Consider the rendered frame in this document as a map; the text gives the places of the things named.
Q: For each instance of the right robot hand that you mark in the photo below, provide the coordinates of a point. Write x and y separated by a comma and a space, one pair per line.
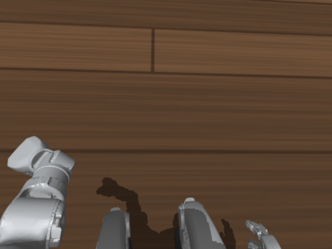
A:
267, 241

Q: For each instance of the left robot arm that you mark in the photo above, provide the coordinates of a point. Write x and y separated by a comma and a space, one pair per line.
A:
36, 219

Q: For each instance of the left robot hand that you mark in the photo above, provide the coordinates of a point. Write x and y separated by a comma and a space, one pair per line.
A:
19, 159

